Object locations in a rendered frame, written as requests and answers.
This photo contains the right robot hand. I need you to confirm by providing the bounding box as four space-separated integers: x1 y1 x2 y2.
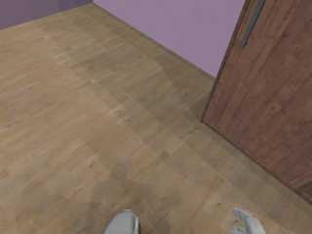
230 207 266 234

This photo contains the left robot thigh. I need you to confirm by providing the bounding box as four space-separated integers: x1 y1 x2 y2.
104 213 139 234

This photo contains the wardrobe door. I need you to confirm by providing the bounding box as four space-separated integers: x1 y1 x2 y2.
203 0 312 189
298 180 312 197

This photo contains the handle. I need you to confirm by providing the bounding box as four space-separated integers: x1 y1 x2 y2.
239 0 266 50

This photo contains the left robot shin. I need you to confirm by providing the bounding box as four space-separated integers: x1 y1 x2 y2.
123 210 133 214

